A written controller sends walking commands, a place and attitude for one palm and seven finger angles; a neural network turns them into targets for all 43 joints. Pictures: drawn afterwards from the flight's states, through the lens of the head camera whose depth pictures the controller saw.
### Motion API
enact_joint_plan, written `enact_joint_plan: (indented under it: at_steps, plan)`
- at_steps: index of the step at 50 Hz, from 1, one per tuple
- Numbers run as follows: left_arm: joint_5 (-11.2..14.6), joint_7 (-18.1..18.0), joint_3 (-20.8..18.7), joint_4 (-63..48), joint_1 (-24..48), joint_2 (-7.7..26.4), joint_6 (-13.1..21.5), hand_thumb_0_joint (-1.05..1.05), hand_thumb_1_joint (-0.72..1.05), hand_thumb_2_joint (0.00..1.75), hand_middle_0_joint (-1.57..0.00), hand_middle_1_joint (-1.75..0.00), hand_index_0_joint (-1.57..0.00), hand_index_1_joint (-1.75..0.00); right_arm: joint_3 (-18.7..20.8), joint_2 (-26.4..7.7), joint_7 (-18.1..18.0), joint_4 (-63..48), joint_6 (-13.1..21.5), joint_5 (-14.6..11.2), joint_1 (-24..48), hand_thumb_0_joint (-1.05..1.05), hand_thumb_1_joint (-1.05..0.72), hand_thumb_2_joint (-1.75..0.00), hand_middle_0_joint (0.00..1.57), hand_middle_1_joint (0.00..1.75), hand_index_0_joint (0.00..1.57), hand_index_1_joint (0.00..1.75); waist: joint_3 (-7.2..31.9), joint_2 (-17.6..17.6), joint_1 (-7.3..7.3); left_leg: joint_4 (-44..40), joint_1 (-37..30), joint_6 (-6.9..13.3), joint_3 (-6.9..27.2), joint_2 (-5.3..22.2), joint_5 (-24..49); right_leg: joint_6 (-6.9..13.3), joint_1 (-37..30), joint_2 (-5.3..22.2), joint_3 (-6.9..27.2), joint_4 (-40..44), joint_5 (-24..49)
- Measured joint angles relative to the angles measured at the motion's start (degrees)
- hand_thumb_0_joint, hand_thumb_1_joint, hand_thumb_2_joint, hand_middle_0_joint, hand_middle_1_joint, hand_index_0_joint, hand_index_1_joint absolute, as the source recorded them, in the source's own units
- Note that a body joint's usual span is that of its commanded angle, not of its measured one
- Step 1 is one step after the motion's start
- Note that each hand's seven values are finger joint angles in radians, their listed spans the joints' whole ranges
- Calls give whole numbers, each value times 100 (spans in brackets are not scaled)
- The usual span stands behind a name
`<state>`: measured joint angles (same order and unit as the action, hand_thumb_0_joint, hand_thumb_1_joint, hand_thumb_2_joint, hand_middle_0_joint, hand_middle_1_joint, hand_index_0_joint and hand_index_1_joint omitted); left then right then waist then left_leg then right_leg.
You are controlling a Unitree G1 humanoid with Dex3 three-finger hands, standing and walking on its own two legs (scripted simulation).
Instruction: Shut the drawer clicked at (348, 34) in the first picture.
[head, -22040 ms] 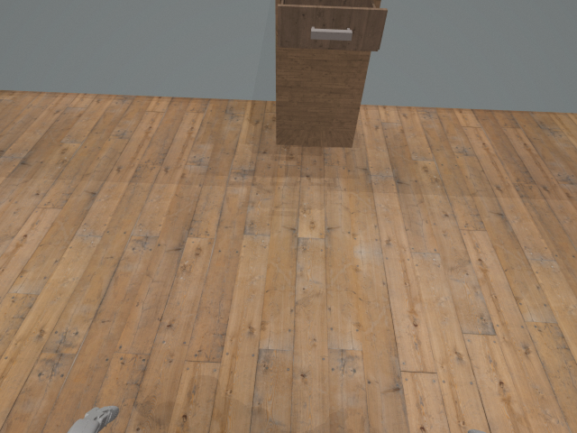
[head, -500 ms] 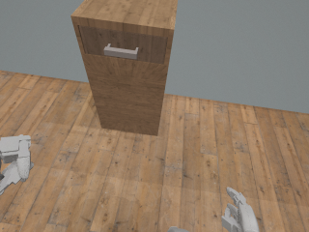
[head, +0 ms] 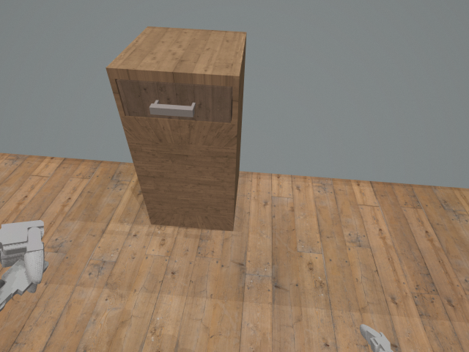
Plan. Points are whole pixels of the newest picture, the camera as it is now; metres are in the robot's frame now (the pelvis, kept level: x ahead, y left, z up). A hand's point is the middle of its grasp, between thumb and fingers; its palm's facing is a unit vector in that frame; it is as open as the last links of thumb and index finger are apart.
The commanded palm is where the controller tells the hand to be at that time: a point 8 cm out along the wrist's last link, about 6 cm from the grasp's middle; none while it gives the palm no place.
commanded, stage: stop stepping back and stand still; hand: left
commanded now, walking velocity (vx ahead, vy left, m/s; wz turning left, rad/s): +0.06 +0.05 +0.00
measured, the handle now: (173, 107) +0.88 +0.23 -0.03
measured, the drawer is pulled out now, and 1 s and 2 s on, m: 0.00 0.00 0.00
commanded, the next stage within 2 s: let the arm hang, fingers relaxed in 0.74 s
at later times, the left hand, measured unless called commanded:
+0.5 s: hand (37, 238) +0.21 +0.26 +0.17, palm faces +0.35 -0.82 -0.46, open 3.2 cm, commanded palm +0.15 +0.30 +0.19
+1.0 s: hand (71, 326) +0.19 +0.29 -0.05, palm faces +0.07 -0.91 -0.41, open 3.1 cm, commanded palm none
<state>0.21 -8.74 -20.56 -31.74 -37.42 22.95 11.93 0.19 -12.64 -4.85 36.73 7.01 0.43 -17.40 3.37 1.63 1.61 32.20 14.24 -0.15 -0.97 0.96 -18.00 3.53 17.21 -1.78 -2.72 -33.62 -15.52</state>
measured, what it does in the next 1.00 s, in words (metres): shifts its weight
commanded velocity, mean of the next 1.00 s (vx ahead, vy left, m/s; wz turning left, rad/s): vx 0.00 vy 0.00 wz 0.00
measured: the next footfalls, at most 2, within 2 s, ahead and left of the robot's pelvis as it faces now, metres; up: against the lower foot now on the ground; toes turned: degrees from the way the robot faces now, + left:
none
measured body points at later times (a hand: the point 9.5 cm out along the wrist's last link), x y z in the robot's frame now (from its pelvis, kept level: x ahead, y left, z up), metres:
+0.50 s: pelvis +0.02 +0.02 +0.01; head +0.03 +0.03 +0.46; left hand +0.19 +0.30 +0.20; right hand +0.20 -0.20 -0.07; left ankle +0.02 +0.14 -0.73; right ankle +0.03 -0.07 -0.73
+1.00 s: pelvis +0.01 +0.05 +0.00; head +0.02 +0.03 +0.45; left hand +0.18 +0.33 -0.02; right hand +0.17 -0.20 -0.11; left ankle +0.02 +0.14 -0.73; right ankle +0.03 -0.07 -0.73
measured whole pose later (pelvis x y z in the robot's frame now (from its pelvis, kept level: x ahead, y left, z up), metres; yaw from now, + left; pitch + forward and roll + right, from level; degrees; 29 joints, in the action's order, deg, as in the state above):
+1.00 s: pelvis +0.01 +0.05 +0.00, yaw +1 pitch +1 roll +0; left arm -1.9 -0.9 -5.3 19.4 -17.6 17.4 -0.6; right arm 0.6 -16.5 0.8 45.1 2.6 0.7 -7.7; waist 0.5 -3.3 0.3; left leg 32.0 17.8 2.9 -3.5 -1.6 -15.6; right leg -0.2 18.1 1.3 -1.8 -32.4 -15.6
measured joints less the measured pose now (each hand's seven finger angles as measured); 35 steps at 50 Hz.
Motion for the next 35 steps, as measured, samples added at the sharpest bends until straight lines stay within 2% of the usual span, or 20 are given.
enact_joint_plan:
  at_steps: [2,5,7,10,11,13,15,21,31,35]
  plan:
    - [14,3,-15,53,145,-22,86,1,89,90,-141,-159,-141,-160,22,17,39,61,-20,-4,39,1,-90,-90,20,30,20,30,12,-68,-82,516,227,85,61,-7,-348,89,-26,-44,-51,105,14]
    - [30,18,5,204,371,-173,175,1,89,90,-141,-159,-141,-160,33,21,114,143,-90,-7,151,1,-90,-90,20,30,20,30,-28,-84,-182,1288,559,124,17,-77,-426,82,-140,-24,-60,407,173]
    - [57,24,2,268,409,-243,193,1,89,90,-141,-160,-141,-160,-12,45,137,119,-116,-12,224,1,-90,-90,20,30,20,30,-76,-28,-193,950,500,160,-87,-70,-280,65,-194,20,-36,527,239]
    - [93,33,68,229,322,-305,170,1,89,90,-141,-160,-141,-160,-69,15,125,-33,-66,3,290,1,-90,-90,20,30,20,30,-153,-118,-152,-219,101,234,-70,63,130,15,-198,-43,-98,467,180]
    - [97,38,107,207,306,-308,155,1,89,90,-141,-160,-141,-160,-62,19,112,-46,-42,12,338,1,-90,-90,20,30,20,30,-200,-144,-144,-352,61,176,-47,92,361,-5,-180,-58,-117,388,128]
    - [88,48,171,171,280,-289,95,1,89,90,-141,-160,-141,-160,-78,82,102,-32,-53,0,433,1,-90,-90,20,30,20,30,-288,-61,-201,-324,7,26,-113,59,429,-61,-229,-15,-46,361,88]
    - [78,68,170,93,201,-235,62,1,89,90,-141,-160,-141,-160,-122,137,105,-54,-32,6,482,1,-90,-90,20,30,20,30,-291,-6,-235,-379,-50,-27,-179,45,398,-85,-266,-1,22,421,105]
    - [101,62,56,-47,230,-86,90,1,89,90,-141,-159,-141,-160,-174,203,141,-170,30,12,616,1,-90,-90,20,30,20,30,-377,-67,-236,-485,-115,12,-212,51,382,-112,-388,-16,60,670,191]
    - [180,120,63,17,106,-75,-9,1,89,90,-140,-159,-140,-160,-148,166,147,-252,-149,-20,676,1,-90,-90,20,30,20,30,-465,-122,-134,-650,-188,103,-281,-20,411,-217,-465,47,133,874,266]
    - [190,125,59,-63,24,-43,-25,1,89,90,-140,-159,-140,-160,-125,140,120,-262,-189,-19,624,1,-90,-90,20,30,20,30,-495,-91,-139,-670,-183,132,-280,-48,421,-246,-471,73,133,907,281]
